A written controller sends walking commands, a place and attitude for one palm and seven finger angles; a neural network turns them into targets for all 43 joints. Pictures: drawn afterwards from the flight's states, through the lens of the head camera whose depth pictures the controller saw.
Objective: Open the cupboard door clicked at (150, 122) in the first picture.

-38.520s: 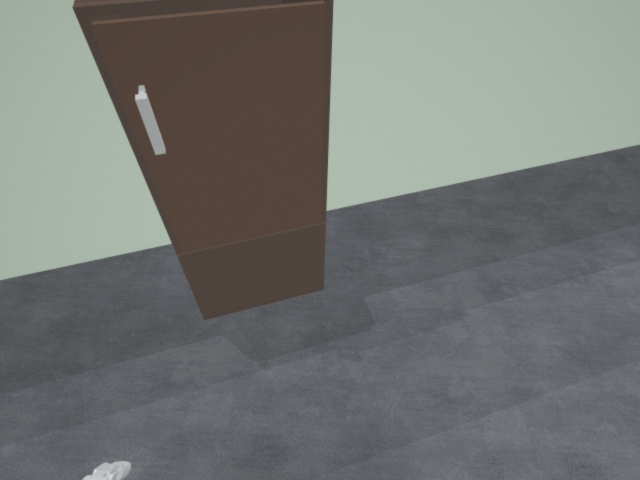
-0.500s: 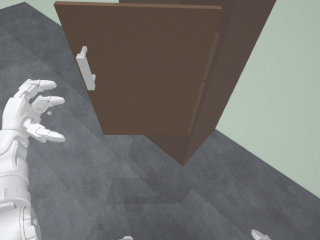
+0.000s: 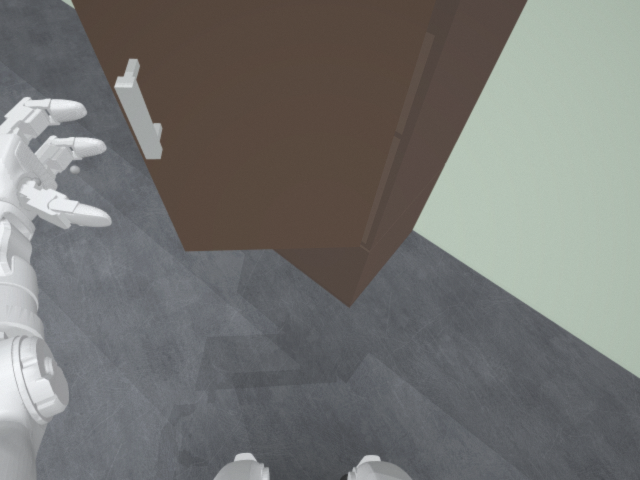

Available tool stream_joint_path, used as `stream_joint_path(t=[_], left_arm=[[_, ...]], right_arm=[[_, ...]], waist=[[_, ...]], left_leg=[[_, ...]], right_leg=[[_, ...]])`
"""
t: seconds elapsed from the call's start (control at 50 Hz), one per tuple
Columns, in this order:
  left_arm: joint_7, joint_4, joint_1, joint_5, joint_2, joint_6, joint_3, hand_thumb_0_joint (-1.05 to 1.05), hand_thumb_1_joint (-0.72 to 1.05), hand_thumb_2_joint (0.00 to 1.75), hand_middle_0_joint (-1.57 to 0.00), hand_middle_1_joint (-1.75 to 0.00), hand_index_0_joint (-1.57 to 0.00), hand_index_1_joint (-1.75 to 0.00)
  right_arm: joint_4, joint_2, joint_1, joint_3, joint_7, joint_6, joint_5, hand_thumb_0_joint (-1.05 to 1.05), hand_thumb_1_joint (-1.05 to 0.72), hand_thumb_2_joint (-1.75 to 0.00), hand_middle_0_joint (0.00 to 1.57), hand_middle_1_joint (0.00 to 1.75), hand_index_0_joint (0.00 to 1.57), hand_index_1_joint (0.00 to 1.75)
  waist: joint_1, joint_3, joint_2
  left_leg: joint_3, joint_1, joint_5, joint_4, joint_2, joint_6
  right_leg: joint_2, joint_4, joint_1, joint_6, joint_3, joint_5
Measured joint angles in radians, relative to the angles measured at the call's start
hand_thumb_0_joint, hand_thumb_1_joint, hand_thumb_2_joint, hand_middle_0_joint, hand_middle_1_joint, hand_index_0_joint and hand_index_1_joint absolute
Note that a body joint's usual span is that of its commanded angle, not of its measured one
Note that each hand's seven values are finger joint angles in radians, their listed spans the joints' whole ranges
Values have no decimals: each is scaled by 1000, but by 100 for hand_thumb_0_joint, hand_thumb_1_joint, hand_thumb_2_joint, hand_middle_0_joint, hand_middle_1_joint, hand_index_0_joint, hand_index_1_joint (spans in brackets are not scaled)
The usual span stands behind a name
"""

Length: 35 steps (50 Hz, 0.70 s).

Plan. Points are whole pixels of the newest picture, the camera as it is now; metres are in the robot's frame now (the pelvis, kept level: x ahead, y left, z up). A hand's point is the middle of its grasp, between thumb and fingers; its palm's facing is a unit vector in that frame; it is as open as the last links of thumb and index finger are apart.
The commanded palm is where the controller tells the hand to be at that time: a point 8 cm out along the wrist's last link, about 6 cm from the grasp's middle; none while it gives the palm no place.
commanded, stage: move the hooked fingers beside the handle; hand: left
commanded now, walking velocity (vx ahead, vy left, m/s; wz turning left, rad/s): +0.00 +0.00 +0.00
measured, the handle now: (143, 111) +0.57 +0.23 +0.09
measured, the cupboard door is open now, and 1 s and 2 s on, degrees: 43 43 43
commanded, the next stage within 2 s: slide the fingers in behind the handle in 1.60 s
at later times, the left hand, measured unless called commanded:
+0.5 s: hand (77, 126) +0.52 +0.29 +0.11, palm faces +0.03 -1.00 +0.00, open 14.0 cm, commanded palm +0.50 +0.33 +0.10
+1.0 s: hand (82, 144) +0.50 +0.29 +0.09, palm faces +0.04 -1.00 +0.02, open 14.0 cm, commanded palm +0.49 +0.33 +0.09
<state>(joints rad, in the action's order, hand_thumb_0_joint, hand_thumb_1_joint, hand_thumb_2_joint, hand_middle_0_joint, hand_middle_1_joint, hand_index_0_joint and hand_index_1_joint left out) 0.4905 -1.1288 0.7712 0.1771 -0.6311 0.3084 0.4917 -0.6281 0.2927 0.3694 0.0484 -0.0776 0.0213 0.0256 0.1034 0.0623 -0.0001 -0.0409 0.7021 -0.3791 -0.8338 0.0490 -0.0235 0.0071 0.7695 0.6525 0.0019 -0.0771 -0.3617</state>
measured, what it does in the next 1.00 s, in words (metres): stands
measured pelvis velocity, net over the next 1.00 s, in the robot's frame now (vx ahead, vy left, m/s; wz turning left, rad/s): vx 0.01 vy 0.01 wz -0.02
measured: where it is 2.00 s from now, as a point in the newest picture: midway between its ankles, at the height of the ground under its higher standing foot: outside the picture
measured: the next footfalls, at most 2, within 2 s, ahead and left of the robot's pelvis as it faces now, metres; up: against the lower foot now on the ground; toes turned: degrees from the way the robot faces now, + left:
none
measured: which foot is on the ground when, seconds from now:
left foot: down 0.00-1.00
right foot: down 0.00-1.00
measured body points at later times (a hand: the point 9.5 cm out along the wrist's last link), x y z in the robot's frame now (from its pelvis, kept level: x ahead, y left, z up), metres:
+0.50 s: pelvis +0.00 +0.00 -0.01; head +0.14 +0.03 +0.42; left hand +0.51 +0.35 +0.11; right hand -0.02 -0.28 -0.10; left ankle +0.01 +0.10 -0.70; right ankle +0.00 -0.12 -0.70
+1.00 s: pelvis +0.01 +0.01 -0.01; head +0.13 +0.04 +0.42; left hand +0.50 +0.34 +0.09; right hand +0.03 -0.26 -0.11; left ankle +0.01 +0.10 -0.70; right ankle +0.00 -0.12 -0.70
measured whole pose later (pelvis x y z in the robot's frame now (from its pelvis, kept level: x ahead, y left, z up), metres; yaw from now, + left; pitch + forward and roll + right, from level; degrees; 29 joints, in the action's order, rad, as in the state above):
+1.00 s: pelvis +0.01 +0.01 -0.01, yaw -1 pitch +19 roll -4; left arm 0.47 -1.24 0.90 0.11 -0.74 0.26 0.52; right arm -0.57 0.28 0.40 0.06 -0.04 -0.10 0.01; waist 0.16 0.09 0.01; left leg -0.03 0.82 -0.43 -0.91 0.07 -0.04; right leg -0.01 0.79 0.75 -0.01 -0.08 -0.38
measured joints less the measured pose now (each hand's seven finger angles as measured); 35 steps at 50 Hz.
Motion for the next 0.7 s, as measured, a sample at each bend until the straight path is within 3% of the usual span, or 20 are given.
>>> stream_joint_path(t=[0.46,0.56,0.7], left_arm=[[21,-183,235,-86,-220,-28,59,-1,-49,30,-30,-120,-30,-120],[35,-174,226,-85,-231,-38,65,-1,-49,30,-29,-120,-30,-120],[30,-113,149,-75,-189,-35,94,-1,-49,30,-29,-120,-30,-120]], right_arm=[[13,13,63,18,1,-77,-12,1,-90,-90,20,30,20,30],[25,12,78,16,8,-96,-17,1,-90,-90,20,30,20,30],[40,0,88,11,27,-116,-22,1,-90,-90,20,30,20,30]], waist=[[86,-5,2],[90,2,4],[78,14,4]], left_leg=[[8,150,-24,-70,26,-1],[2,164,-32,-74,28,-5],[-6,151,-44,-72,30,-10]], right_leg=[[-24,33,137,0,-3,-1],[-27,31,150,-5,3,-2],[-28,21,137,-11,12,-7]])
